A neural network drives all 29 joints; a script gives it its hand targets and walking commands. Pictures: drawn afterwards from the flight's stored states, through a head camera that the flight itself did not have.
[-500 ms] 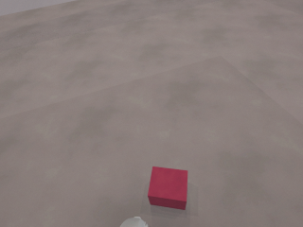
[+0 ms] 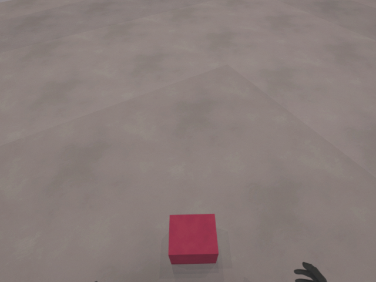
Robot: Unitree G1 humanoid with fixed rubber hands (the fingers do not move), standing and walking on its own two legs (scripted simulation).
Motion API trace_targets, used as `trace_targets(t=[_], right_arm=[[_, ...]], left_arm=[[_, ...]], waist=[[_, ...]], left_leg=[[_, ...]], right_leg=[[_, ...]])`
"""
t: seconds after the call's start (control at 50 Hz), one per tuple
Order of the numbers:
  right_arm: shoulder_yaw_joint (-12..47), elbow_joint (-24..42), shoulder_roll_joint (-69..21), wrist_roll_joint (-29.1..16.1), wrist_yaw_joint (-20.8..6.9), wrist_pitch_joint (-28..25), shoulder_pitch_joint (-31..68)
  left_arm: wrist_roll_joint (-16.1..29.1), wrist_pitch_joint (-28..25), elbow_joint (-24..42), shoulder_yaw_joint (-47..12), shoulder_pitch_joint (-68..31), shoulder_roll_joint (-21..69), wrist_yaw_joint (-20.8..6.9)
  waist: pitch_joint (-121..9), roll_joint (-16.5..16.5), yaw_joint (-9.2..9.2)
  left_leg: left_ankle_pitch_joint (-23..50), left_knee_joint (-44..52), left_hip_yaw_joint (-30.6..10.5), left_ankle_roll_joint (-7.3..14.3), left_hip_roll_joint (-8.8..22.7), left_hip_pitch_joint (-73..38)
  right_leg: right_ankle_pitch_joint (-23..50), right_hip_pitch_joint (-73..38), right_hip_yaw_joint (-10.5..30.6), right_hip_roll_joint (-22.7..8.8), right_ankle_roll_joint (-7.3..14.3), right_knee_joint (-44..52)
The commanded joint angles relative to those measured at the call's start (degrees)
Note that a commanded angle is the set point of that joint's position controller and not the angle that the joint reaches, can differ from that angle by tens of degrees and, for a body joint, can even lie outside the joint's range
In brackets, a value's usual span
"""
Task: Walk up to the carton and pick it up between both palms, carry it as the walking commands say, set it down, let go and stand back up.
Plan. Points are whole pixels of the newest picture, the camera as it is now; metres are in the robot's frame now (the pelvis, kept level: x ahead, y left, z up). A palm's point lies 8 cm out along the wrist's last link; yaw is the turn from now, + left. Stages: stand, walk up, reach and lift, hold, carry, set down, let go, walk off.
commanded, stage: walk up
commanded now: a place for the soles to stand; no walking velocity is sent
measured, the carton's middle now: (192, 239) +0.42 +0.03 -0.68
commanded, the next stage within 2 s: stand in 0.44 s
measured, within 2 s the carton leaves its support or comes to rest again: neither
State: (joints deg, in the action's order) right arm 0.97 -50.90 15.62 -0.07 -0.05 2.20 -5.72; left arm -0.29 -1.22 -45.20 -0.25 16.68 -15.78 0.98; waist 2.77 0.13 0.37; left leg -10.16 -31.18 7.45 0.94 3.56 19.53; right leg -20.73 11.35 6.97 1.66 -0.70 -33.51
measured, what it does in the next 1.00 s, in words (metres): stands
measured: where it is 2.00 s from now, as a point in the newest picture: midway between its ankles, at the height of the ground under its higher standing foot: outside the picture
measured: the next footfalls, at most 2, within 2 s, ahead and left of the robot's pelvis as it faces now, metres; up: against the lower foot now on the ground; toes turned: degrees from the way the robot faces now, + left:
none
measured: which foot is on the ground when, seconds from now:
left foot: down 0.00-1.00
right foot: down 0.00-1.00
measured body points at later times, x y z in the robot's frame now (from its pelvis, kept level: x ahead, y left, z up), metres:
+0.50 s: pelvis +0.00 +0.00 +0.00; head +0.01 +0.00 +0.45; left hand +0.09 +0.26 -0.13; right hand +0.03 -0.27 -0.14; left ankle +0.07 +0.12 -0.73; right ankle -0.03 -0.14 -0.73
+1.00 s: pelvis +0.00 +0.02 -0.01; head +0.06 +0.03 +0.43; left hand +0.17 +0.26 -0.13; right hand +0.17 -0.26 -0.11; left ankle +0.07 +0.12 -0.73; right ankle -0.03 -0.14 -0.73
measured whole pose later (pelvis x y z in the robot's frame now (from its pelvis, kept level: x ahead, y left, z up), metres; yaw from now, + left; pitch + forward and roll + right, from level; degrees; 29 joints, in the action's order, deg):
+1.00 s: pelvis +0.00 +0.02 -0.01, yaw +1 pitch +2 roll +1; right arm -6.0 -37.1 14.8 -0.1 -2.6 14.1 -2.8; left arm -3.3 17.9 -31.5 0.6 5.5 -14.3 -2.1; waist 4.7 2.7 -1.9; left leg -13.6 -38.6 6.3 2.0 0.8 27.3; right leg -25.3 18.7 5.4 -1.4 -2.3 -41.6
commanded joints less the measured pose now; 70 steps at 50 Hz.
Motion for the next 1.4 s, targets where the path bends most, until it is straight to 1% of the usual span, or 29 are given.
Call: trace_targets(t=[0.0,0.06,0.14,0.16,0.2,0.32,0.5,0.64,0.76,0.78,0.8,0.82,0.84,0.86,0.88,0.92,0.98,1.02,1.06,1.1,1.14,1.18,1.24,1.3,1.34,1.38], right_arm=[[-1.42,2.25,6.55,0.02,-0.13,-0.19,0.11],[-1.51,1.78,6.91,0.07,-0.33,-0.13,-0.75],[-1.60,1.38,7.25,0.33,-0.45,-0.19,-1.98],[-1.19,0.80,6.41,0.47,-0.59,-0.32,-3.70],[-1.32,0.38,6.94,0.48,-0.65,-0.40,-4.09],[-1.38,-1.11,7.50,0.51,-0.48,-0.78,-5.88],[-1.69,-1.53,8.05,0.69,-0.17,-0.40,-7.03],[-2.09,-0.78,8.81,0.73,-0.08,0.12,-6.82],[-2.35,0.08,9.05,0.72,-0.14,0.52,-6.49],[-7.02,28.38,10.14,-0.11,-1.16,1.79,18.88],[-6.34,19.54,7.34,1.67,-1.20,4.99,17.13],[-6.25,19.60,6.75,-0.05,-1.70,6.67,9.90],[-7.61,19.69,6.75,-0.33,-1.61,8.26,6.32],[-7.52,18.61,6.25,-0.21,-1.59,9.49,1.65],[-7.70,17.07,6.09,-0.49,-1.67,10.38,-0.26],[-8.17,15.22,4.81,-0.09,-2.33,12.11,-2.28],[-9.21,15.78,2.73,0.13,-3.06,13.23,-1.65],[-9.99,16.97,1.86,0.34,-3.60,12.09,-0.74],[-11.00,17.62,2.39,0.64,-4.22,10.13,0.89],[-11.65,18.16,3.35,0.49,-4.56,8.16,2.14],[-12.17,18.14,4.07,0.14,-4.67,6.78,2.79],[-12.40,17.76,4.41,-0.50,-4.75,6.11,3.48],[-11.70,18.29,4.39,-1.79,-4.90,5.88,6.04],[-10.82,19.57,4.07,-2.75,-4.72,6.70,10.49],[-10.23,19.61,3.36,-3.06,-4.22,7.61,13.69],[-9.61,19.43,2.17,-3.31,-3.63,8.37,17.12]], left_arm=[[-0.07,-0.40,1.62,1.31,3.45,-5.53,0.08],[-0.09,-0.55,1.34,1.40,2.42,-6.23,0.03],[-0.01,-0.68,1.01,1.52,1.40,-7.24,-0.03],[-0.19,-0.71,0.36,1.29,2.36,-6.44,-0.10],[-0.18,-0.75,-0.24,1.14,2.33,-6.31,-0.10],[0.05,-0.97,-1.81,0.75,2.49,-6.69,0.06],[0.00,-0.75,-2.46,0.53,3.10,-7.24,0.57],[-0.08,-0.60,-1.80,0.48,3.55,-7.77,0.88],[-0.12,-0.44,-0.90,0.61,3.46,-8.60,1.02],[-2.66,4.52,23.59,2.33,-26.52,-3.26,0.06],[-3.47,9.84,11.74,4.65,-16.91,-6.13,-1.17],[-1.64,13.34,13.12,3.24,-12.65,-5.52,-2.35],[-1.98,15.83,14.23,2.64,-10.70,-4.89,-3.23],[-2.63,17.58,14.32,3.26,-7.87,-5.29,-3.31],[-2.40,18.50,14.26,3.87,-5.99,-6.76,-3.32],[-3.04,19.78,14.31,3.43,-5.36,-6.32,-3.15],[-3.79,20.34,19.24,2.76,-8.97,-6.02,-2.93],[-4.11,19.21,23.21,2.84,-11.53,-5.56,-2.56],[-3.70,17.69,24.39,2.29,-12.81,-3.59,-2.05],[-2.99,16.15,24.65,1.76,-12.48,-1.44,-1.65],[-2.28,14.92,24.31,1.66,-12.57,-0.33,-1.27],[-1.93,14.28,23.83,2.10,-13.46,-0.05,-0.71],[-1.79,14.11,23.70,3.38,-17.39,-0.94,0.21],[-1.91,14.67,23.17,4.70,-22.55,-2.12,0.75],[-2.10,15.20,21.27,5.74,-25.98,-3.08,0.78],[-2.30,15.56,18.59,6.56,-30.15,-3.91,0.49]], waist=[[-2.96,-1.97,0.15],[-2.47,-0.85,-0.10],[-2.08,0.76,-0.56],[-3.06,0.61,-0.83],[-1.32,0.84,-0.77],[-0.96,1.36,-1.17],[-1.28,1.10,-1.26],[-1.87,0.51,-1.06],[-1.95,1.07,-1.03],[-1.92,1.64,-2.24],[-1.55,5.85,0.51],[-0.60,7.77,-1.22],[-0.71,8.37,-2.72],[-1.18,8.05,-2.16],[-1.04,7.85,-1.79],[-0.52,5.67,-2.21],[-5.19,0.92,-2.39],[-8.69,-2.09,-2.62],[-12.31,-4.30,-2.99],[-15.93,-4.88,-3.00],[-18.94,-4.53,-3.24],[-21.31,-3.95,-3.54],[-24.46,-3.54,-3.76],[-26.15,-3.26,-3.84],[-25.12,-2.08,-3.74],[-23.38,-0.92,-3.64]], left_leg=[[-3.41,7.61,-9.03,3.73,7.00,-9.02],[-5.95,7.56,-7.79,3.04,6.66,-9.32],[-7.43,6.71,-6.01,2.42,6.23,-10.31],[-9.62,7.77,-6.43,2.15,6.39,-10.65],[-11.11,8.19,-6.31,1.87,6.46,-10.69],[-9.69,7.94,-4.73,1.86,6.12,-12.24],[-7.22,6.70,-3.55,2.68,6.55,-14.58],[-5.15,5.81,-3.06,3.54,7.39,-15.55],[-4.08,4.44,-2.41,3.69,7.18,-16.01],[-13.59,-0.96,-6.54,0.19,-0.56,0.27],[-11.11,-6.33,-5.14,0.09,-1.48,-11.46],[-9.11,-6.43,-3.50,-0.64,-3.27,-19.20],[-7.80,-6.47,-2.82,-1.95,-3.30,-24.15],[-6.42,-6.65,-2.46,-2.35,-3.52,-25.78],[-4.12,-7.91,-2.46,-2.52,-3.51,-26.74],[-2.35,-6.88,-3.67,-2.38,-3.64,-24.95],[3.55,-6.98,-4.64,-1.98,-3.84,-24.31],[8.90,-8.33,-5.82,-2.16,-3.88,-25.04],[14.93,-10.12,-8.30,-2.22,-2.91,-23.75],[20.67,-12.73,-10.93,-2.01,-1.82,-22.08],[24.99,-15.72,-13.01,-1.73,-1.23,-20.18],[26.43,-17.95,-14.03,-1.62,-1.22,-18.49],[22.23,-19.47,-14.07,-1.69,-2.04,-16.35],[13.59,-19.37,-12.93,-1.71,-3.23,-14.27],[6.91,-18.98,-11.72,-1.50,-3.86,-10.18],[2.10,-18.92,-10.62,-1.10,-4.21,-5.81]], right_leg=[[8.97,8.24,3.99,-3.76,3.78,5.10],[8.34,9.74,5.65,-3.88,4.07,6.15],[7.14,12.18,7.91,-4.12,4.54,7.39],[3.43,11.64,7.73,-3.98,4.67,8.36],[1.11,13.21,8.15,-3.61,4.77,9.46],[5.01,13.72,8.96,-3.34,4.78,9.29],[9.26,14.78,9.51,-2.94,4.43,6.94],[11.10,15.34,9.24,-2.53,4.01,4.36],[11.21,16.17,10.15,-2.65,4.09,3.82],[-4.06,26.23,-7.25,-1.22,3.12,3.06],[-12.14,32.31,-5.74,-4.61,1.79,5.71],[-13.05,35.52,-5.38,-4.86,2.14,8.42],[-12.93,37.45,-5.98,-4.52,2.49,9.75],[-11.66,38.50,-6.41,-4.60,2.88,9.29],[-10.12,39.68,-6.49,-4.81,2.84,8.81],[-6.51,38.23,-7.40,-3.27,3.06,7.19],[-1.48,36.21,-8.08,-1.61,3.06,4.85],[0.27,37.42,-8.09,-0.88,2.94,2.84],[0.64,39.19,-8.19,-0.43,3.01,-0.57],[0.93,41.51,-8.33,-0.29,2.79,-4.45],[1.66,44.68,-8.53,-0.07,2.37,-7.97],[2.31,47.54,-8.70,0.26,1.90,-10.30],[3.00,49.85,-8.81,0.87,1.16,-12.19],[2.69,50.43,-9.13,1.15,0.61,-12.29],[1.55,49.65,-9.03,1.05,0.32,-11.52],[-0.33,49.67,-8.83,1.03,-0.09,-10.80]])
